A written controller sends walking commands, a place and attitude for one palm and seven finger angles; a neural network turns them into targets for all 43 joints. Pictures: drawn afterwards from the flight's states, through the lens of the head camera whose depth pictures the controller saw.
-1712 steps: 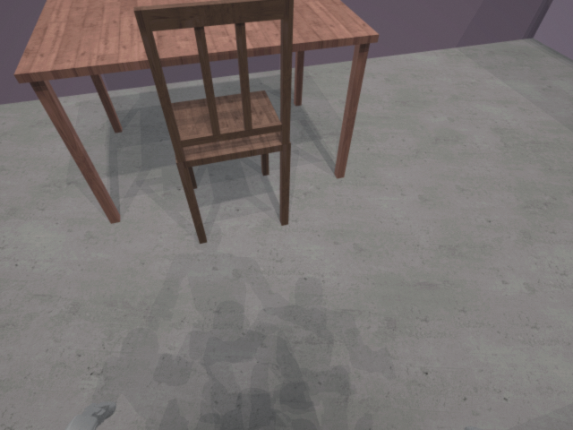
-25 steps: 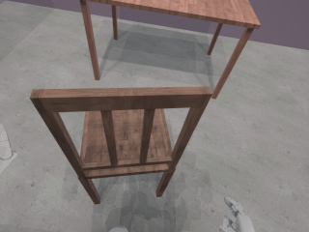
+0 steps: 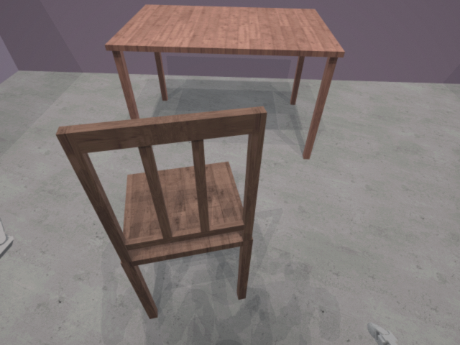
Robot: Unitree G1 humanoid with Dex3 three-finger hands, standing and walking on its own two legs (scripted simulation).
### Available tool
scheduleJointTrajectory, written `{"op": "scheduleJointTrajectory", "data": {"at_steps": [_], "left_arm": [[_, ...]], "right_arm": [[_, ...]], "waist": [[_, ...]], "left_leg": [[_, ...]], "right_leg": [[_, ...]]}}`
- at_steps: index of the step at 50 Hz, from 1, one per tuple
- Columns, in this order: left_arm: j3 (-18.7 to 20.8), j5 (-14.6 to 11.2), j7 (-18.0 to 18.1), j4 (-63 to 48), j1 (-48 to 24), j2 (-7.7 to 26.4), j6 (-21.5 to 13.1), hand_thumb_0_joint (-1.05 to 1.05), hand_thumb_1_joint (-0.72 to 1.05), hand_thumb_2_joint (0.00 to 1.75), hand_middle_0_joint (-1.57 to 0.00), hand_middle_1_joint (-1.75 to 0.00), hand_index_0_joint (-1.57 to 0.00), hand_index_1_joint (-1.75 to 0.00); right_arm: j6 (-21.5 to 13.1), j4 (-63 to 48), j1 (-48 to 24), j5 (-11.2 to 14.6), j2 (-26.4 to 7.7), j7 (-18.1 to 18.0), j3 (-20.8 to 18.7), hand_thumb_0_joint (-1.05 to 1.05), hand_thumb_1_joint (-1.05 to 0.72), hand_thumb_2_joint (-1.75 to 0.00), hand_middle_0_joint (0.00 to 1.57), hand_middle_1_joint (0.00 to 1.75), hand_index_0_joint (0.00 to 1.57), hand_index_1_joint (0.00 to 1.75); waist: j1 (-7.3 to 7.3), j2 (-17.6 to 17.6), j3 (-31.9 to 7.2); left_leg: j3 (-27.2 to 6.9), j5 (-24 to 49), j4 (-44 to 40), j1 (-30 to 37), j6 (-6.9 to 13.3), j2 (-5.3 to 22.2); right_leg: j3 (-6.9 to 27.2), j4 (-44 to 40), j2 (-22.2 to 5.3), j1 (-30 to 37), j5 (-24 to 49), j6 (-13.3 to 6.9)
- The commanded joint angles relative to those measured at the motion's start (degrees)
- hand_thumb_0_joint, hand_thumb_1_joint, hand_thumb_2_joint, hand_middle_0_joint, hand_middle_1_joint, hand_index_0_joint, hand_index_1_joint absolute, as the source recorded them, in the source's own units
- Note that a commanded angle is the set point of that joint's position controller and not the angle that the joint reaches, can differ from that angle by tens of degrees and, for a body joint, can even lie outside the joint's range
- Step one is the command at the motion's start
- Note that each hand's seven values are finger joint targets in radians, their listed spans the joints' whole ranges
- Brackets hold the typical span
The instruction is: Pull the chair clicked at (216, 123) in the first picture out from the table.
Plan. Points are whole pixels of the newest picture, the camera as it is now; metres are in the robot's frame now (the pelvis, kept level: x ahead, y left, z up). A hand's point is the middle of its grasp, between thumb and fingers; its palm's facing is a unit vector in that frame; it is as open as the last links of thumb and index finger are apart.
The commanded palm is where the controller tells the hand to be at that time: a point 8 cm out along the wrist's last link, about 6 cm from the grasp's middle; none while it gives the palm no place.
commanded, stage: stop stepping back and stand still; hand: left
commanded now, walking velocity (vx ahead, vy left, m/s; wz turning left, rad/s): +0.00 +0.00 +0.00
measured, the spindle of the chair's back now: (157, 196) +0.46 +0.20 -0.04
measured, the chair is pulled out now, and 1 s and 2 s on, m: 0.77 0.77 0.77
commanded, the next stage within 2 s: let the arm hang, fingers relaxed in 0.88 s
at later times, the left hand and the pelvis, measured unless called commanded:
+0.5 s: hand out of the picture +0.10 +0.28 +0.17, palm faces +0.51 -0.76 -0.40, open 7.4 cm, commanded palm +0.06 +0.30 +0.19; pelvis -0.07 +0.00 +0.01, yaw +2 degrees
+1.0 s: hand out of the picture +0.12 +0.28 +0.16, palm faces +0.38 -0.77 -0.51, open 7.4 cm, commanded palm none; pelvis -0.07 +0.01 +0.02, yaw +0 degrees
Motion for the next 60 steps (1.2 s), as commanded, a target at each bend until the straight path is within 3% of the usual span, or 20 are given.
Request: {"op": "scheduleJointTrajectory", "data": {"at_steps": [1,5,8,14,17,20,22,25,28,30,32,36,39,43,48,49,50,55,57,60], "left_arm": [[1.20,1.29,-0.02,-11.51,-5.14,8.53,-2.13,0.00,0.90,0.90,-0.20,-0.30,-0.20,-0.30],[2.61,1.33,0.68,-19.70,-3.64,10.86,-3.59,0.00,0.90,0.90,-0.20,-0.30,-0.20,-0.30],[6.72,0.78,1.47,-23.72,1.06,13.90,-3.89,0.00,0.90,0.90,-0.20,-0.30,-0.20,-0.30],[5.09,0.18,1.42,-12.43,1.02,9.34,-2.55,0.00,0.90,0.90,-0.20,-0.30,-0.20,-0.30],[2.97,0.43,0.72,-8.34,-1.28,8.38,-1.74,0.00,0.90,0.90,-0.20,-0.30,-0.20,-0.30],[-0.10,0.39,0.48,-9.08,-3.42,8.15,-1.21,0.00,0.90,0.90,-0.20,-0.30,-0.20,-0.30],[-1.30,0.46,0.69,-10.31,-5.59,7.79,-0.54,0.00,0.90,0.90,-0.20,-0.30,-0.20,-0.30],[-1.41,0.95,1.20,-13.89,-11.47,8.81,-0.67,0.00,0.90,0.90,-0.20,-0.30,-0.20,-0.30],[3.08,1.44,1.72,-18.75,-12.46,12.72,-2.35,0.00,0.90,0.90,-0.20,-0.30,-0.20,-0.30],[4.74,2.69,1.68,-21.39,-9.93,12.33,-3.23,0.00,0.90,0.90,-0.20,-0.30,-0.20,-0.30],[5.52,2.62,1.35,-20.35,-6.58,12.30,-3.29,0.00,0.90,0.90,-0.20,-0.30,-0.20,-0.30],[4.15,1.27,0.58,-17.71,4.77,9.67,-3.30,0.00,0.90,0.90,-0.20,-0.30,-0.20,-0.30],[3.87,0.02,0.12,-14.50,6.83,9.08,-3.63,0.00,0.90,0.90,-0.20,-0.30,-0.20,-0.30],[3.94,-0.70,0.03,-11.43,4.18,9.75,-1.93,0.00,0.90,0.90,-0.20,-0.30,-0.20,-0.30],[2.88,0.05,0.19,-13.40,-1.40,10.65,-1.45,0.00,0.90,0.90,-0.20,-0.30,-0.20,-0.30],[-19.13,6.51,-7.81,29.86,-1.91,-2.60,8.02,0.00,0.90,0.90,-0.20,-0.30,-0.20,-0.30],[-19.37,5.67,-8.56,31.95,-0.30,-6.17,12.22,0.00,0.90,0.90,-0.20,-0.30,-0.20,-0.30],[-22.13,5.26,-8.42,42.13,-7.62,-5.04,13.62,0.00,0.90,0.90,-0.20,-0.30,-0.20,-0.30],[-22.79,4.94,-7.98,47.80,-11.28,-4.19,14.06,0.00,0.90,0.90,-0.20,-0.30,-0.20,-0.30],[-24.32,4.17,-7.98,57.33,-10.17,-4.42,14.59,0.00,0.90,0.90,-0.20,-0.30,-0.20,-0.30]], "right_arm": [[-5.37,-10.29,-9.14,-0.60,-4.47,-0.03,-0.07,0.00,-0.90,-0.90,0.20,0.30,0.20,0.30],[-6.69,-10.42,-9.50,-0.89,-4.33,-0.07,-0.57,0.00,-0.90,-0.90,0.20,0.30,0.20,0.30],[-6.46,-10.28,-8.81,-1.44,-3.74,-0.30,-0.31,0.00,-0.90,-0.90,0.20,0.30,0.20,0.30],[-6.45,-10.30,-7.96,-1.11,-3.07,-1.22,0.48,0.00,-0.90,-0.90,0.20,0.30,0.20,0.30],[-6.30,-9.80,-7.74,-1.15,-3.39,-1.15,0.15,0.00,-0.90,-0.90,0.20,0.30,0.20,0.30],[-6.20,-8.42,-7.60,-1.48,-3.43,-1.10,-0.04,0.00,-0.90,-0.90,0.20,0.30,0.20,0.30],[-6.04,-7.64,-7.90,-1.78,-3.75,-0.92,-0.02,0.00,-0.90,-0.90,0.20,0.30,0.20,0.30],[-5.96,-7.99,-9.31,-1.78,-4.27,-1.25,0.30,0.00,-0.90,-0.90,0.20,0.30,0.20,0.30],[-7.37,-9.59,-9.87,-1.55,-4.48,-1.81,0.70,0.00,-0.90,-0.90,0.20,0.30,0.20,0.30],[-8.18,-10.83,-9.63,-1.86,-3.64,-1.85,0.77,0.00,-0.90,-0.90,0.20,0.30,0.20,0.30],[-8.70,-11.01,-8.50,-2.09,-2.01,-1.42,0.66,0.00,-0.90,-0.90,0.20,0.30,0.20,0.30],[-8.95,-10.21,-7.46,-1.54,-2.46,0.12,0.63,0.00,-0.90,-0.90,0.20,0.30,0.20,0.30],[-7.78,-9.44,-6.77,-1.64,-2.73,0.17,0.77,0.00,-0.90,-0.90,0.20,0.30,0.20,0.30],[-7.16,-9.02,-7.47,-0.88,-4.08,-0.67,-0.34,0.00,-0.90,-0.90,0.20,0.30,0.20,0.30],[-6.49,-9.41,-9.76,-1.16,-3.38,-1.22,0.40,0.00,-0.90,-0.90,0.20,0.30,0.20,0.30],[-6.11,2.78,-7.53,-2.40,-13.23,3.94,-1.62,0.00,-0.90,-0.90,0.20,0.30,0.20,0.30],[-2.39,3.83,-3.66,-2.19,-6.38,4.22,-1.06,0.00,-0.90,-0.90,0.20,0.30,0.20,0.30],[1.95,2.68,-2.67,-3.53,-5.41,4.03,0.18,0.00,-0.90,-0.90,0.20,0.30,0.20,0.30],[3.39,3.46,-2.12,-3.99,-5.55,4.04,-0.01,0.00,-0.90,-0.90,0.20,0.30,0.20,0.30],[3.91,6.20,-1.62,-4.30,-5.25,4.04,1.08,0.00,-0.90,-0.90,0.20,0.30,0.20,0.30]], "waist": [[-0.01,12.24,4.73],[-0.21,-0.96,2.43],[-0.64,4.68,0.31],[-0.31,11.05,0.92],[-0.27,4.69,2.53],[-0.89,-8.10,1.37],[-1.28,-10.76,1.10],[-1.94,-8.54,4.77],[-0.74,12.09,7.21],[0.05,24.25,4.96],[0.66,21.12,4.70],[0.94,8.26,-2.20],[-0.07,5.42,-6.11],[-0.23,0.62,-5.47],[-0.09,2.88,-1.05],[-1.47,2.16,4.06],[-0.34,-1.76,-1.03],[-0.75,-12.47,-0.45],[-1.46,-11.31,2.34],[-0.66,4.50,8.01]], "left_leg": [[-15.69,-7.15,-18.92,-5.33,3.88,11.41],[-8.13,-16.44,-10.18,-2.49,1.02,3.76],[-7.14,-11.53,-6.74,4.24,-0.05,3.03],[-11.36,-21.36,-20.54,-2.28,-0.11,6.64],[-8.94,-18.86,-16.13,-1.09,-0.50,4.56],[-4.42,-6.38,1.25,9.44,-1.14,1.22],[-3.87,-5.05,8.38,10.87,-1.21,0.91],[-4.84,-7.09,4.70,10.40,-0.68,2.41],[-16.22,-16.01,-20.77,2.35,1.00,8.24],[-24.86,-37.49,-34.26,-11.56,2.58,14.67],[-22.33,-33.86,-34.10,-15.43,3.03,13.28],[-12.66,-13.63,-21.15,0.95,0.76,7.62],[-8.60,1.53,-14.95,6.78,-1.11,5.53],[-9.88,-1.19,-18.79,11.77,-0.95,7.44],[-9.68,-7.42,-21.50,8.37,-0.38,7.07],[-11.99,15.39,-8.14,-0.06,1.65,6.44],[-8.70,16.12,-7.17,4.16,1.10,6.38],[-8.80,8.44,0.19,5.23,1.08,3.02],[-7.81,9.71,1.68,5.88,0.58,2.12],[-13.26,8.18,-8.98,2.44,1.75,4.94]], "right_leg": [[-2.43,-5.91,1.24,-0.98,2.87,-1.88],[0.98,-16.35,-0.60,-2.96,-1.89,-4.51],[4.29,-18.61,-3.15,-9.12,-4.59,-6.78],[-1.56,-12.39,3.79,-1.93,-3.80,-3.64],[0.16,-16.62,2.56,-4.74,-6.23,-4.45],[8.28,-23.86,-4.90,-15.48,-7.55,-7.55],[9.02,-24.36,-8.45,-19.79,-9.08,-9.36],[6.95,-20.97,-7.83,-23.11,-12.31,-8.52],[1.95,-7.52,1.14,-13.39,-4.86,-3.78],[-0.30,8.23,5.34,1.31,-0.83,-1.81],[-0.18,9.81,4.51,4.46,-0.33,-2.07],[-3.38,-15.94,3.87,5.12,3.50,-3.11],[-0.05,-20.67,0.29,6.82,13.61,-4.73],[-0.79,-17.61,2.09,0.47,6.68,-3.61],[0.21,-19.25,1.44,0.05,4.33,-3.48],[-0.83,-8.47,-0.73,-5.16,18.54,-4.65],[-0.56,-9.78,-1.45,-4.23,15.87,-4.21],[3.92,-12.51,-5.35,-8.05,10.79,-8.46],[3.64,-12.49,-6.32,-9.48,11.35,-10.08],[1.07,-9.68,-1.58,-9.05,3.82,-7.54]]}}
